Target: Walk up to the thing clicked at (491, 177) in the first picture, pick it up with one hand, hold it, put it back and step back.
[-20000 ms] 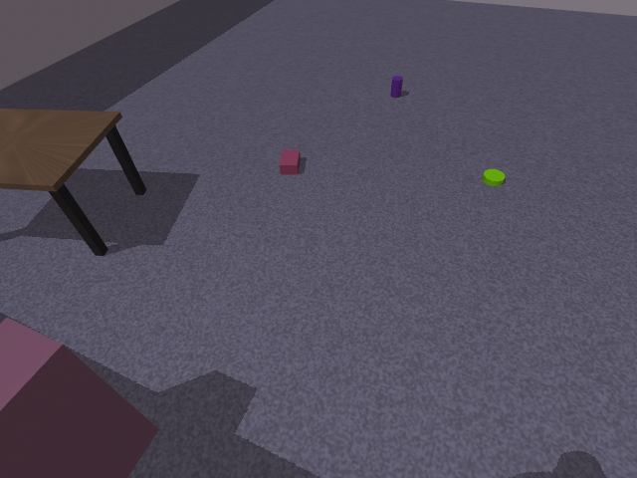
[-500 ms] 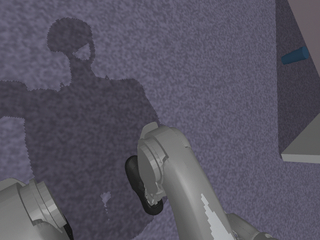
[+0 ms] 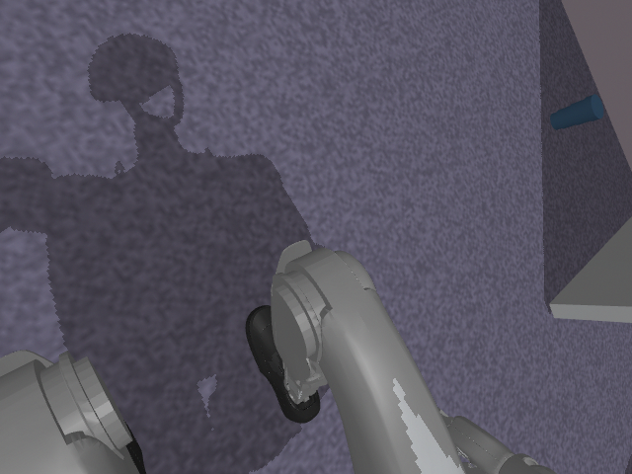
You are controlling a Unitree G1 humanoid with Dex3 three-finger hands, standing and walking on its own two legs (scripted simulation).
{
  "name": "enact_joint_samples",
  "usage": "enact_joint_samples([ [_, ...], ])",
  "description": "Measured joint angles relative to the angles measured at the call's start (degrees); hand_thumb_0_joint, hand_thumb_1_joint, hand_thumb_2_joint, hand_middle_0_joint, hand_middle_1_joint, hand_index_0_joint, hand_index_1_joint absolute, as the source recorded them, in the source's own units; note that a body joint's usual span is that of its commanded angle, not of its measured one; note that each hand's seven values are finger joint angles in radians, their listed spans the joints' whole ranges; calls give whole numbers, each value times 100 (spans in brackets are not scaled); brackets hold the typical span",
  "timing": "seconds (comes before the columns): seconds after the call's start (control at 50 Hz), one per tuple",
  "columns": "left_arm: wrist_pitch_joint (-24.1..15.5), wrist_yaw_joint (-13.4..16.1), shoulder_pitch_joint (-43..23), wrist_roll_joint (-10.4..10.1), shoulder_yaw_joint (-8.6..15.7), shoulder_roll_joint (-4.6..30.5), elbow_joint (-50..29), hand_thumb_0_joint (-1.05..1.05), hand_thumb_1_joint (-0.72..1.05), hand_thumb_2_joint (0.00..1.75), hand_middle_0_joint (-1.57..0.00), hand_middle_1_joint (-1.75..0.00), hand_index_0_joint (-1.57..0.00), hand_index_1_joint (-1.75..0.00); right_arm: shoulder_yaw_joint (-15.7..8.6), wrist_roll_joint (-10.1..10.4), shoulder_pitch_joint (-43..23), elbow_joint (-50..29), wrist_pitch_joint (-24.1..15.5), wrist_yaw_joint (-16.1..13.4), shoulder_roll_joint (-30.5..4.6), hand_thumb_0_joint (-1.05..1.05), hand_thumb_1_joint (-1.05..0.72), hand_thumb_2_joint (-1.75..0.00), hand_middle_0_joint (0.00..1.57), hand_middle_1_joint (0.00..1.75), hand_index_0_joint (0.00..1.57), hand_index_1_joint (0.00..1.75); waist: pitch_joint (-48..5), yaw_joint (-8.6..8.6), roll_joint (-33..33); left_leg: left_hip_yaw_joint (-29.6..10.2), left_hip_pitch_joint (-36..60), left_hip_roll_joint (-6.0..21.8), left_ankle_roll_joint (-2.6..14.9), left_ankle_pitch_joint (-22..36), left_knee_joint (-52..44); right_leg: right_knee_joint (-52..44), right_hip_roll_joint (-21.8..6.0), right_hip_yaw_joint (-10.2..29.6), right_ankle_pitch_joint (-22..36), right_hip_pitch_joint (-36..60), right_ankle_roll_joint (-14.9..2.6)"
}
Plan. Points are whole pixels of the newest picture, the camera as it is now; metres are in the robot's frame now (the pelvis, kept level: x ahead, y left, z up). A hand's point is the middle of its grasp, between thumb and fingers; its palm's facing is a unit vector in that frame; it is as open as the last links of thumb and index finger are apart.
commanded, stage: close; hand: left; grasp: from above
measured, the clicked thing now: out of the picture +0.46 +0.33 -0.29
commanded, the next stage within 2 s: settle in 0.80 s
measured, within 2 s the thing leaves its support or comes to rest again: leaves its support in 1.18 s
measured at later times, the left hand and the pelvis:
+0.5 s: hand out of the picture +0.44 +0.32 -0.27, palm faces -0.44 -0.15 -0.89, open 11.7 cm; pelvis +0.00 +0.00 +0.00, yaw +0 degrees
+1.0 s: hand out of the picture +0.45 +0.32 -0.27, palm faces -0.44 -0.16 -0.89, open 11.5 cm; pelvis +0.00 +0.00 +0.00, yaw +0 degrees
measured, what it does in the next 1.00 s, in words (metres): stands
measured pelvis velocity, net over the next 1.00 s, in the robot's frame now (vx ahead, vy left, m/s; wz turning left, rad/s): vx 0.00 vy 0.00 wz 0.00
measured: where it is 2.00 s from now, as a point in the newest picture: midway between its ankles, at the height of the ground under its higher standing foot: (218, 433)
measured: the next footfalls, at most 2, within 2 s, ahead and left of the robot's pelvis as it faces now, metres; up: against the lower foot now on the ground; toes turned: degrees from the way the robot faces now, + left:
none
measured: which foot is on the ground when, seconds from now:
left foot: down 0.00-1.00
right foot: down 0.00-1.00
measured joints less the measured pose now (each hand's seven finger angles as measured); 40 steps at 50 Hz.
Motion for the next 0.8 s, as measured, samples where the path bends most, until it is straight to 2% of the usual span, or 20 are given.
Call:
enact_joint_samples([
  [0.28,-62,-48,18,-74,-153,28,-3,-1,-13,64,-29,-88,-36,-85,100,-8,58,-68,97,-58,53,0,-90,-90,20,30,20,29,-6,-1,-15,-23,35,10,-19,28,-37,-43,7,-23,45,24,-13],
  [0.8,-59,6,-9,-124,-186,75,-40,-1,-12,49,-43,-72,-51,-68,152,-24,50,-137,127,-128,20,0,-90,-90,20,29,20,29,37,-6,-28,-36,81,28,-32,32,-86,-97,14,-36,70,55,11],
])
